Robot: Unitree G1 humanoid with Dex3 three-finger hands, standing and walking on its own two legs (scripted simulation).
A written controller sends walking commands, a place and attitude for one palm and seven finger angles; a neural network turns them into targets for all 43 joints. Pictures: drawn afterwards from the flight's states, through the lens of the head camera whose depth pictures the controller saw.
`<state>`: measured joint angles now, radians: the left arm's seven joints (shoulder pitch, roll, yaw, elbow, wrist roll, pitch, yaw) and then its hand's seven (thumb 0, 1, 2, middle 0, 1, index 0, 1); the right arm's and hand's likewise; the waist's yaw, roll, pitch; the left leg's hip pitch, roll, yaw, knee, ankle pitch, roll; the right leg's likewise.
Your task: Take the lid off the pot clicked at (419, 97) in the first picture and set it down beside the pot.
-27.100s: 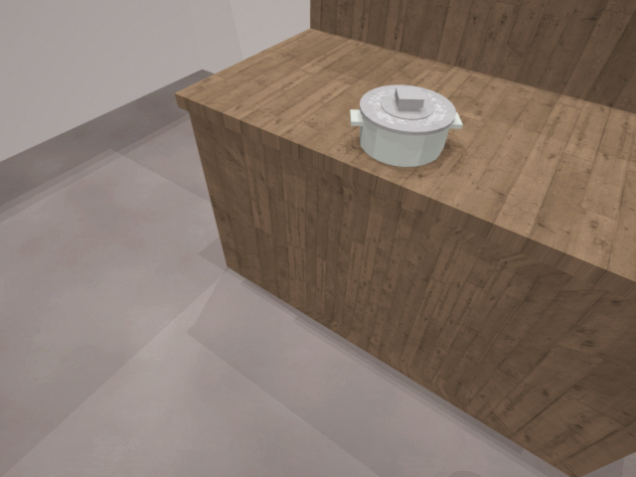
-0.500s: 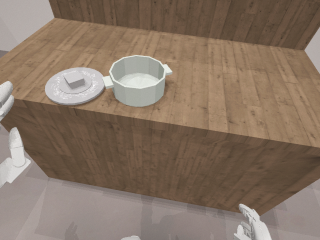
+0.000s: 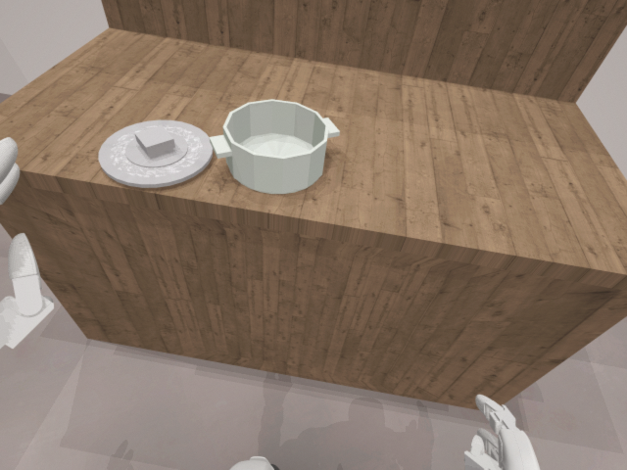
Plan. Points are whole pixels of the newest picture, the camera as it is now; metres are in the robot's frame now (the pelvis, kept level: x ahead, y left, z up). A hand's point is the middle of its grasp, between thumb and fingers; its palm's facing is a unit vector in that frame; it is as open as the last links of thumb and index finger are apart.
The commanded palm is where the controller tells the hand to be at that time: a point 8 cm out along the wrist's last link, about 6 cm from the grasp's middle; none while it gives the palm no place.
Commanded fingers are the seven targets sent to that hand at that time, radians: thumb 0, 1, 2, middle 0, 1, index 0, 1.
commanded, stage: step back with the hand held close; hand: left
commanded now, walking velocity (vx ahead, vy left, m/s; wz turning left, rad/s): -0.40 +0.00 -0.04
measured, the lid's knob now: (155, 140) +0.64 +0.32 +0.04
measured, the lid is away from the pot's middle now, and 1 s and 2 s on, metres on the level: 0.22 0.22 0.22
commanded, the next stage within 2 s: stop stepping back and stand still in 0.28 s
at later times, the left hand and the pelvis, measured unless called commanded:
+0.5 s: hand (4, 437) +0.11 +0.23 +0.18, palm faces +0.14 -0.90 -0.41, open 7.4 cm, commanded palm +0.04 +0.29 +0.22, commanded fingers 0.00 0.90 0.90 -0.20 -0.30 -0.20 -0.30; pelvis -0.12 +0.03 +0.01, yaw -7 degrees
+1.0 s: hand out of the picture -0.02 +0.25 +0.21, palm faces +0.27 -0.84 -0.48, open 7.4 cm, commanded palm -0.07 +0.31 +0.22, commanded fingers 0.00 0.90 0.90 -0.20 -0.30 -0.20 -0.30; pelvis -0.22 +0.04 +0.01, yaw -3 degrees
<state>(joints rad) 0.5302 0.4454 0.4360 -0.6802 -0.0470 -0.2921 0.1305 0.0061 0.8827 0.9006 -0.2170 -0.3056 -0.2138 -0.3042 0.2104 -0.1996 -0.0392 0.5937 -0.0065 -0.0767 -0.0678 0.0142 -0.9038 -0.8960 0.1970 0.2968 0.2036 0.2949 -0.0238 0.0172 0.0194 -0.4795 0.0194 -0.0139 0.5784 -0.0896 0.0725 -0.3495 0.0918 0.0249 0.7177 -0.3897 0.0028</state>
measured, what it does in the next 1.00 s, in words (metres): walks backwards: right foot, then left foot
